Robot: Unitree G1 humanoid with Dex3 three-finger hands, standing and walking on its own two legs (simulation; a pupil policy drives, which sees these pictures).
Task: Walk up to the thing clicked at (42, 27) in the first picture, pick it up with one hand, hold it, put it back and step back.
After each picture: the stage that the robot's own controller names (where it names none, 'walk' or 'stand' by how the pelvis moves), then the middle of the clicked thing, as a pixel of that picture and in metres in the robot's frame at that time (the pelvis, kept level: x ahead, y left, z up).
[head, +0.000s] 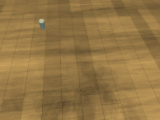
stand; (42, 24) +1.69 +0.48 -0.72
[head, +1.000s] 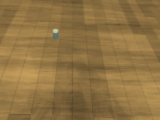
walk; (55, 34) +1.59 +0.21 -0.70
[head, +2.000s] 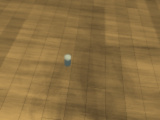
walk; (67, 60) +1.01 +0.08 -0.71
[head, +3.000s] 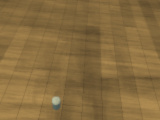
walk; (56, 103) +0.59 +0.15 -0.71
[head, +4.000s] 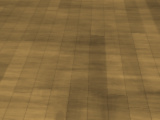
stand; out of the picture +0.41 +0.20 -0.70
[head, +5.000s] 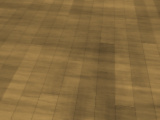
stand; out of the picture +0.37 +0.16 -0.72
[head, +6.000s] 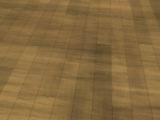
stand; out of the picture +0.35 +0.16 -0.72
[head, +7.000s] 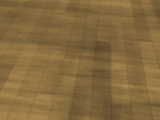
stand; out of the picture +0.36 +0.17 -0.73
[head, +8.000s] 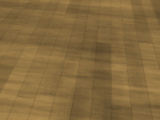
stand; out of the picture +0.36 +0.17 -0.73
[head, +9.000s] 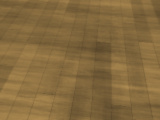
go down; out of the picture +0.35 +0.17 -0.73
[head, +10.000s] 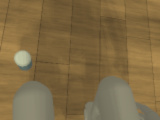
go down; (24, 61) +0.44 +0.19 -0.33
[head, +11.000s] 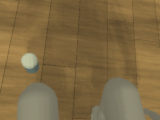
approach; (30, 63) +0.44 +0.19 -0.31
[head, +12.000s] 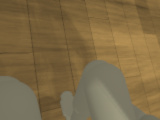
close in; out of the picture +0.44 +0.23 -0.23
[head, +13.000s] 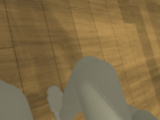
close; out of the picture +0.43 +0.24 -0.23
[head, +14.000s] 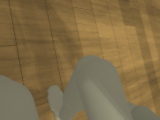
lift; out of the picture +0.42 +0.23 -0.23
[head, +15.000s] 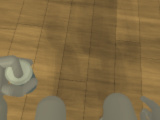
lift; (23, 78) +0.34 +0.19 -0.03
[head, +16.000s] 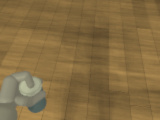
hold; (33, 95) +0.31 +0.17 -0.01
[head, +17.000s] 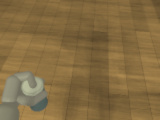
hold; (35, 94) +0.32 +0.17 -0.01
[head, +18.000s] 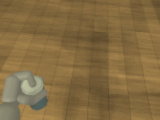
crouch; (35, 93) +0.32 +0.17 -0.01
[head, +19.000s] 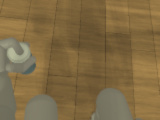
crouch; (23, 59) +0.42 +0.18 -0.10
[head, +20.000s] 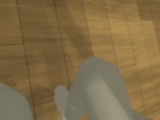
lower; out of the picture +0.44 +0.24 -0.23
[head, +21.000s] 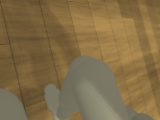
lower; out of the picture +0.45 +0.26 -0.24
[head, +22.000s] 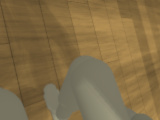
lower; out of the picture +0.45 +0.25 -0.24
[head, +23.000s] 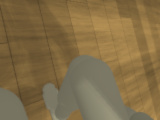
lower; out of the picture +0.45 +0.25 -0.24
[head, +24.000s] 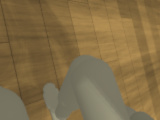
loosen; out of the picture +0.45 +0.25 -0.24
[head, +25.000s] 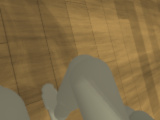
withdraw; out of the picture +0.44 +0.23 -0.24
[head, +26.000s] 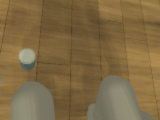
walk; (27, 59) +0.46 +0.19 -0.29
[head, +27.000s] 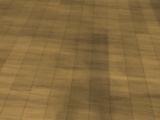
stand; out of the picture +0.39 +0.14 -0.64
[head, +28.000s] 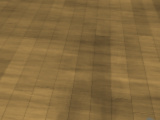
stand; out of the picture +0.39 +0.16 -0.67
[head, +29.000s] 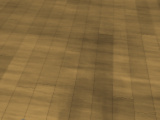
stand; out of the picture +0.39 +0.15 -0.67
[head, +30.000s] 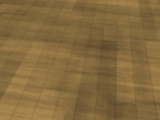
walk; out of the picture +0.40 +0.15 -0.72
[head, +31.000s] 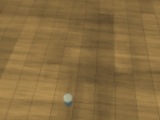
walk; (68, 100) +0.51 +0.11 -0.71
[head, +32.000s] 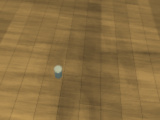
walk; (58, 72) +0.77 +0.14 -0.70
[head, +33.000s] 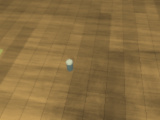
stand; (69, 65) +1.04 +0.19 -0.71
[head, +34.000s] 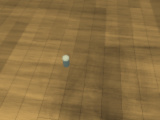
stand; (66, 61) +1.04 +0.16 -0.72
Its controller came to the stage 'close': yes
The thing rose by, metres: 0.71
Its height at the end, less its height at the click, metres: +0.00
